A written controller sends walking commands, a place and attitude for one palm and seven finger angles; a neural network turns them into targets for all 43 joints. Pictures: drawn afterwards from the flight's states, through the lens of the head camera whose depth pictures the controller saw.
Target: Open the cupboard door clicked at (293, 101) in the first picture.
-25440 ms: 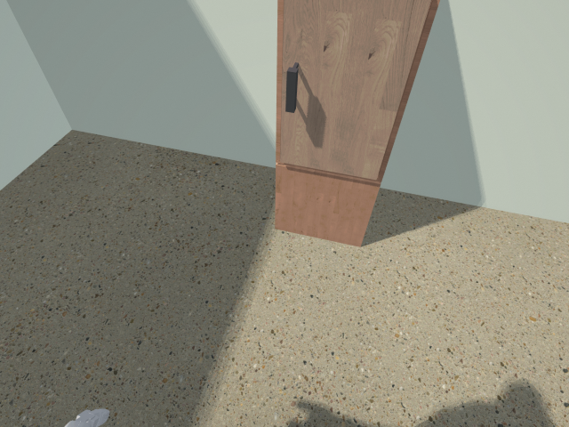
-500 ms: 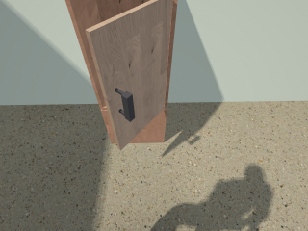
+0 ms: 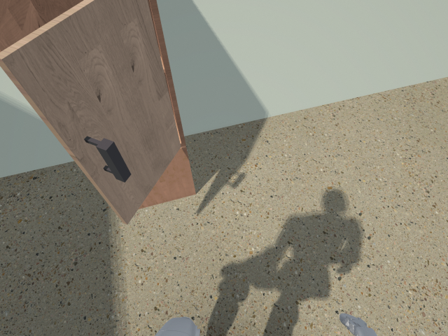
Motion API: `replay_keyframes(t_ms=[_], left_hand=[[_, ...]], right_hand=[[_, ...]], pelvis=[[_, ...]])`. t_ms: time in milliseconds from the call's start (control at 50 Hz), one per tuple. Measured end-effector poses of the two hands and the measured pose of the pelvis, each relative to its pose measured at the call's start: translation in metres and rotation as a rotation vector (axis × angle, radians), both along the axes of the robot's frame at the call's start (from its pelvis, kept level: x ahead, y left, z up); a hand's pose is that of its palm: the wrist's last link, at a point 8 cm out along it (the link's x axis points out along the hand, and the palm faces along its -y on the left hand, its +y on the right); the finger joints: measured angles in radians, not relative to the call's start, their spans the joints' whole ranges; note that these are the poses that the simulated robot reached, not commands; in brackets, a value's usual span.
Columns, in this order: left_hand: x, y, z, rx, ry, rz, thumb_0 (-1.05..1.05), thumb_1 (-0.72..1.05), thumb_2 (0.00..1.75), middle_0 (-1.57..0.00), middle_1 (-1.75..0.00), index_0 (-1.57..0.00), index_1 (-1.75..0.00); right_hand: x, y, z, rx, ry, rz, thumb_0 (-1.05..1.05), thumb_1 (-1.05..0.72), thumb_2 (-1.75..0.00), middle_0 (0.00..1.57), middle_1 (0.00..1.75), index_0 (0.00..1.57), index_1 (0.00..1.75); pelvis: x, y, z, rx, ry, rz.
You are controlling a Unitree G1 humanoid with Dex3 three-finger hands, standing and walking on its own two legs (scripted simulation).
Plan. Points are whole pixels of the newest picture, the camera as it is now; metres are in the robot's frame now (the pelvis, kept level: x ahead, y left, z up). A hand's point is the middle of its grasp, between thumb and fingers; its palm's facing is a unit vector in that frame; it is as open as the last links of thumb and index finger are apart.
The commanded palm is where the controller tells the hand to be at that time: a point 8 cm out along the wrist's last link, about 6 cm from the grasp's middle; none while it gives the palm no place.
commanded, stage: walk to a spot facing it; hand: left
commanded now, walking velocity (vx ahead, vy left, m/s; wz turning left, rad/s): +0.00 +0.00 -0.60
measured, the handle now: (107, 158) +0.46 +0.32 -0.03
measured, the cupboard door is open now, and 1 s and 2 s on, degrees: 50 50 50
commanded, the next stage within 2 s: none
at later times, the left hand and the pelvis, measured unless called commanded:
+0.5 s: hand (154, 310) +0.17 +0.17 -0.17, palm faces -0.28 -0.91 -0.31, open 7.4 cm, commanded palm none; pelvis +0.01 -0.01 -0.02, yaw -17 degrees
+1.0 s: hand (213, 279) +0.25 +0.05 -0.17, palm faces -0.56 -0.79 -0.25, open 7.4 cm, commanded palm none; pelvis +0.04 -0.05 -0.02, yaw -36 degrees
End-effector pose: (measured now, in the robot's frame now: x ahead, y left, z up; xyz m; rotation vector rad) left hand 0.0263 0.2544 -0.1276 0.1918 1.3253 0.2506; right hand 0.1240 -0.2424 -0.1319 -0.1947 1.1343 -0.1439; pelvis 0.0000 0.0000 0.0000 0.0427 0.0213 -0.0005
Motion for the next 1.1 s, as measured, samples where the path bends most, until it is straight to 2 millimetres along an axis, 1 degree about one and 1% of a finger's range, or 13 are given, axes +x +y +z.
replay_keyframes(t_ms=[80, 160, 280, 340, 400, 480, 580, 700, 800, 880, 1000, 1040, 1100], left_hand=[[0.012, 0.006, -0.008, -0.024, 0.003, -0.033, 0.01, 0.9, 0.89, -0.2, -0.3, -0.2, -0.3], [0.033, 0.017, -0.024, -0.046, -0.008, -0.076, 0.01, 0.9, 0.89, -0.2, -0.3, -0.2, -0.3], [0.081, 0.016, -0.017, -0.048, -0.063, -0.172, 0.01, 0.91, 0.89, -0.2, -0.3, -0.2, -0.3], [0.108, 0.004, -0.011, -0.041, -0.09, -0.247, 0.01, 0.91, 0.9, -0.2, -0.3, -0.2, -0.3], [0.134, -0.012, -0.012, -0.019, -0.123, -0.327, 0.01, 0.91, 0.9, -0.2, -0.3, -0.2, -0.3], [0.152, -0.032, -0.012, 0.011, -0.133, -0.399, 0.01, 0.91, 0.89, -0.2, -0.3, -0.2, -0.3], [0.162, -0.052, -0.01, -0.006, -0.104, -0.462, 0.01, 0.91, 0.89, -0.2, -0.3, -0.2, -0.3], [0.183, -0.068, -0.023, -0.072, -0.092, -0.527, 0.01, 0.91, 0.89, -0.2, -0.3, -0.2, -0.3], [0.206, -0.088, -0.018, -0.104, -0.107, -0.583, 0.01, 0.91, 0.89, -0.2, -0.3, -0.2, -0.3], [0.222, -0.114, -0.007, -0.114, -0.127, -0.646, 0.01, 0.91, 0.89, -0.2, -0.3, -0.2, -0.3], [0.241, -0.156, -0.01, -0.083, -0.168, -0.742, 0.01, 0.91, 0.9, -0.2, -0.3, -0.2, -0.3], [0.238, -0.161, -0.008, -0.073, -0.154, -0.742, 0.01, 0.91, 0.89, -0.2, -0.3, -0.2, -0.3], [0.232, -0.163, -0.006, -0.063, -0.095, -0.748, 0.0, 0.91, 0.89, -0.2, -0.3, -0.2, -0.3]], right_hand=[[0.007, 0.008, 0.008, -0.012, -0.044, -0.025, 0.0, -0.91, -0.9, 0.2, 0.3, 0.2, 0.3], [-0.003, 0.012, 0.004, -0.05, -0.07, -0.047, 0.0, -0.9, -0.9, 0.2, 0.3, 0.2, 0.3], [-0.058, 0.006, 0.004, -0.059, 0.058, -0.091, 0.0, -0.9, -0.9, 0.21, 0.3, 0.21, 0.3], [-0.089, -0.005, -0.002, -0.046, 0.109, -0.162, 0.0, -0.9, -0.9, 0.21, 0.3, 0.21, 0.3], [-0.119, -0.022, -0.018, -0.03, 0.144, -0.242, 0.0, -0.9, -0.9, 0.21, 0.3, 0.21, 0.3], [-0.147, -0.042, -0.026, -0.035, 0.194, -0.339, 0.0, -0.9, -0.9, 0.21, 0.3, 0.21, 0.3], [-0.152, -0.048, -0.009, -0.048, 0.161, -0.411, 0.0, -0.91, -0.9, 0.2, 0.3, 0.2, 0.3], [-0.151, -0.033, -0.003, -0.068, 0.083, -0.468, 0.0, -0.91, -0.9, 0.2, 0.3, 0.2, 0.3], [-0.17, -0.014, 0.002, -0.039, 0.121, -0.502, 0.0, -0.9, -0.9, 0.2, 0.3, 0.2, 0.3], [-0.19, -0.009, 0.0, 0.004, 0.152, -0.555, 0.0, -0.9, -0.9, 0.21, 0.3, 0.21, 0.3], [-0.221, -0.026, -0.025, 0.054, 0.189, -0.675, 0.0, -0.9, -0.9, 0.21, 0.3, 0.21, 0.3], [-0.219, -0.037, -0.023, 0.054, 0.201, -0.693, 0.0, -0.9, -0.9, 0.21, 0.3, 0.21, 0.3], [-0.202, -0.056, -0.011, 0.036, 0.162, -0.716, 0.01, -0.9, -0.9, 0.2, 0.3, 0.2, 0.3]], pelvis=[[0.003, 0.009, -0.002, -0.011, 0.012, -0.044], [0.007, 0.02, -0.013, -0.049, 0.025, -0.082], [0.008, 0.014, -0.007, -0.061, 0.011, -0.146], [0.01, 0.006, -0.008, -0.072, 0.003, -0.194], [0.013, -0.007, -0.019, -0.056, -0.003, -0.237], [0.012, -0.014, -0.023, -0.048, -0.01, -0.288], [0.015, -0.015, -0.013, -0.027, -0.005, -0.355], [0.026, -0.007, -0.017, -0.053, 0.02, -0.429], [0.028, -0.014, -0.01, -0.055, 0.016, -0.491], [0.031, -0.026, -0.005, -0.068, 0.026, -0.547], [0.036, -0.054, -0.021, -0.053, 0.017, -0.623], [0.043, -0.06, -0.017, -0.055, 0.011, -0.635], [0.055, -0.07, -0.008, -0.042, 0.009, -0.67]])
